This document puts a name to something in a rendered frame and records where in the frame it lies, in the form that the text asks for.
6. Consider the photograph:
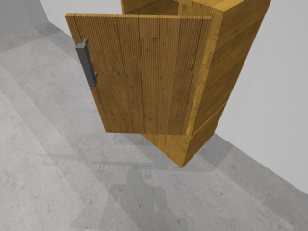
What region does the handle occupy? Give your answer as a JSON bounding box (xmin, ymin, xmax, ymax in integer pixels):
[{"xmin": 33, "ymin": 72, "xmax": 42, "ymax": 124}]
[{"xmin": 75, "ymin": 38, "xmax": 98, "ymax": 87}]

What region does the cupboard door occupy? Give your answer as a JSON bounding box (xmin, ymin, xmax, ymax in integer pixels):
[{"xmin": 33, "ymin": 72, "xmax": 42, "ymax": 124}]
[{"xmin": 65, "ymin": 13, "xmax": 213, "ymax": 136}]

